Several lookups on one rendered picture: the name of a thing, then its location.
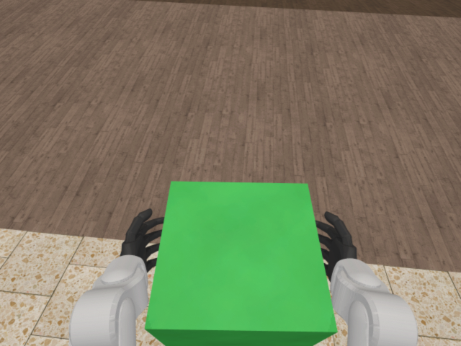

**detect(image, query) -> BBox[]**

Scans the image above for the robot left forearm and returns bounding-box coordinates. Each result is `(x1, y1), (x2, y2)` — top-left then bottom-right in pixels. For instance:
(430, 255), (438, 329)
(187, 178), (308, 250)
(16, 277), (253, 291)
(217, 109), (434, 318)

(69, 255), (149, 346)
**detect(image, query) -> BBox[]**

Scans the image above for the robot left hand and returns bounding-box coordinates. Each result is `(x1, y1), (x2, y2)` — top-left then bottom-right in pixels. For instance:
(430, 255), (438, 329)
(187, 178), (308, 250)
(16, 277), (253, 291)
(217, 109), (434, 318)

(120, 208), (164, 272)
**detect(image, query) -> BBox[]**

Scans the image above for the carton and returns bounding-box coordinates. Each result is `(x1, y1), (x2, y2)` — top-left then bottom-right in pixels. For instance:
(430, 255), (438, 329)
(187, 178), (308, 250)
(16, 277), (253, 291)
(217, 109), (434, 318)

(145, 181), (338, 346)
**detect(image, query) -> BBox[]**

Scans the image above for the robot right hand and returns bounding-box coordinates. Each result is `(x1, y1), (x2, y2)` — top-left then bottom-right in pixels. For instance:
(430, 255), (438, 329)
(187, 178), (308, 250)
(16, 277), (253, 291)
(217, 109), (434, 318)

(315, 211), (357, 282)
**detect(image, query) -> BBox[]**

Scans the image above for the robot right forearm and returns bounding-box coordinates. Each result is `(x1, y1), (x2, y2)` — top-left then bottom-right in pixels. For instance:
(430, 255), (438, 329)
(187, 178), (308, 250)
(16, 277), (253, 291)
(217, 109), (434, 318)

(330, 258), (418, 346)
